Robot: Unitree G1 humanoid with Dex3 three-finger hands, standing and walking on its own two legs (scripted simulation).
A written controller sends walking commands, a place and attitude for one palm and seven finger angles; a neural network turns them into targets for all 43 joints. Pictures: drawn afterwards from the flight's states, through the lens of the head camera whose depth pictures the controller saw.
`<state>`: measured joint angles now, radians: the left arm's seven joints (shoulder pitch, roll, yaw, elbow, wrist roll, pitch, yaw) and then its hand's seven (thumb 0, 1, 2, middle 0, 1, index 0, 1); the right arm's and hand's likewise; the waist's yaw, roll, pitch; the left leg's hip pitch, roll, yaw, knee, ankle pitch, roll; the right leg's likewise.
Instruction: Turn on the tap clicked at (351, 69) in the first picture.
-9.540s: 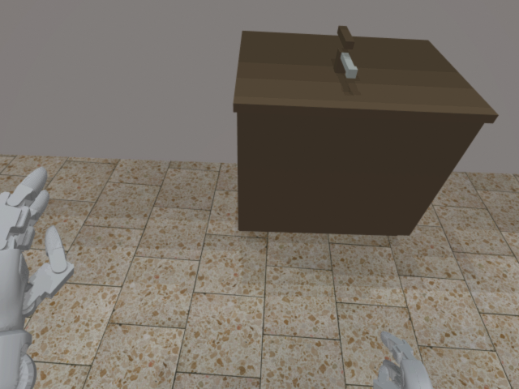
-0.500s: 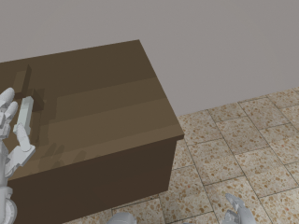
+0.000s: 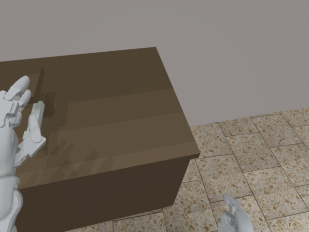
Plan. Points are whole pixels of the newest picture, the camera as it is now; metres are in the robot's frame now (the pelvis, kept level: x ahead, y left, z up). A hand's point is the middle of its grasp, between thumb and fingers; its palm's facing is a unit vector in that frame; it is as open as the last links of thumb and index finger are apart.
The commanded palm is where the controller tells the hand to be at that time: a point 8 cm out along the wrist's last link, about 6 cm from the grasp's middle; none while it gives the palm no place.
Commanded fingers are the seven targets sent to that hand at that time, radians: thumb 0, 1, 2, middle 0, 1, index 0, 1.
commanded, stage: come to a stop and stand still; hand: left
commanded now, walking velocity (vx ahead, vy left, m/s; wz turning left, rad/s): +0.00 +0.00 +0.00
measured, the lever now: (31, 137) +0.30 +0.37 +0.05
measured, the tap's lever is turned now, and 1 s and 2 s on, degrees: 0 0 0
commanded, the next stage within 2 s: look again from close up in 0.68 s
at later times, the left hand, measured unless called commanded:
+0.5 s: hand (16, 135) +0.24 +0.31 +0.16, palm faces +0.43 -0.82 -0.37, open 7.4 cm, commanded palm +0.17 +0.32 +0.18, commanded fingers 0.00 0.90 0.90 -0.20 -0.30 -0.20 -0.30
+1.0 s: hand (20, 149) +0.21 +0.28 +0.16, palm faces +0.39 -0.86 -0.33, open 7.4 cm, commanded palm +0.15 +0.31 +0.18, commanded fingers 0.00 0.90 0.90 -0.20 -0.30 -0.20 -0.30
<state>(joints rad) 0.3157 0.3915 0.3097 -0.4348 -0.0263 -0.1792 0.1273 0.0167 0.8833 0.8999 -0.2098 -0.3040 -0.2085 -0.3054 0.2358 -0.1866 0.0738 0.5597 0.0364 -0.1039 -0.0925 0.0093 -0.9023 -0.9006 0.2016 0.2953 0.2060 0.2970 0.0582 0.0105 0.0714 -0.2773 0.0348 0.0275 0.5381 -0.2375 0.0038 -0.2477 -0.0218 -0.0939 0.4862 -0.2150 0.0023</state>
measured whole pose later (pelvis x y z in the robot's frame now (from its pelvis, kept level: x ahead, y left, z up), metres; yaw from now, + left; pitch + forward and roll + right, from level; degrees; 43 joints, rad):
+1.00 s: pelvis +0.01 +0.03 +0.00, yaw +3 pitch +0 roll -1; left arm 0.43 0.40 0.34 -0.46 -0.10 -0.25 0.10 0.02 0.89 0.90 -0.21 -0.30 -0.21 -0.31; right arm 0.20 -0.22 0.00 0.61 0.03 -0.15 0.01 0.01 -0.90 -0.90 0.20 0.30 0.21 0.30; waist 0.03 -0.03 0.07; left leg -0.28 -0.03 0.01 0.51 -0.23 0.04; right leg -0.23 -0.08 -0.12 0.46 -0.21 0.04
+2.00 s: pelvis +0.04 +0.04 +0.00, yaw -1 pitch -1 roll -2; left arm 0.42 0.36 0.36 -0.48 -0.04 -0.22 0.11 0.02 0.89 0.90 -0.21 -0.30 -0.21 -0.31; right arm 0.16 -0.18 0.01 0.56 0.01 -0.14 -0.01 0.01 -0.90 -0.90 0.20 0.30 0.21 0.30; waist 0.03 -0.05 0.08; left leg -0.22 0.00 0.07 0.50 -0.28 0.05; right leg -0.18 -0.05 -0.05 0.41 -0.21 0.05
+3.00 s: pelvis -0.01 +0.04 -0.01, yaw -1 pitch +1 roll -1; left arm 0.49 0.42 0.42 -0.61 -0.05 -0.29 0.10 0.02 0.88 0.90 -0.21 -0.30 -0.21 -0.31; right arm 0.14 -0.20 0.01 0.51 0.01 -0.10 -0.03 0.01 -0.90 -0.90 0.20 0.30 0.21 0.30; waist 0.03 -0.03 0.15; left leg -0.36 -0.01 0.06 0.61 -0.26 0.06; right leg -0.34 -0.06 -0.05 0.55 -0.22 0.03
